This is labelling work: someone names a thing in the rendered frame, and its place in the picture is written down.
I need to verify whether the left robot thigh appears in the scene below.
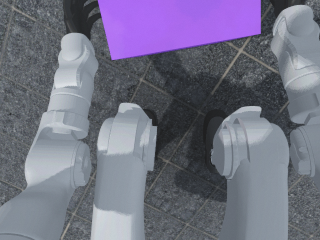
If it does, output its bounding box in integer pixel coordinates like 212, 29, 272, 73
90, 113, 157, 240

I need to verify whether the right robot thigh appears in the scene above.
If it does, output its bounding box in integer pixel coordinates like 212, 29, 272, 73
215, 117, 289, 240

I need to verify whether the right robot forearm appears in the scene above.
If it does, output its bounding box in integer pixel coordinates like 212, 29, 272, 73
270, 5, 320, 126

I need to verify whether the right robot upper arm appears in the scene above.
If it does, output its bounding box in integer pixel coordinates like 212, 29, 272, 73
289, 123, 320, 192

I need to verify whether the left robot upper arm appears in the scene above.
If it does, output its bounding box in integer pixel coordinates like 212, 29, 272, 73
0, 139, 92, 240

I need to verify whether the left robot forearm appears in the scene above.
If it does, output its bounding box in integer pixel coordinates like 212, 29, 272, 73
24, 32, 99, 183

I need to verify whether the left robot hand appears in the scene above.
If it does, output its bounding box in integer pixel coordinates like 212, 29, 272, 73
63, 0, 102, 40

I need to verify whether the robot thigh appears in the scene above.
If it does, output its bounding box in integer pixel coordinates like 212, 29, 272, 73
90, 113, 157, 240
215, 117, 289, 240

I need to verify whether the right robot hand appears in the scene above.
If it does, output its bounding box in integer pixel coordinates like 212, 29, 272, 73
269, 0, 304, 18

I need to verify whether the carton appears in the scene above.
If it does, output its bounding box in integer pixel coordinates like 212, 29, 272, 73
98, 0, 261, 60

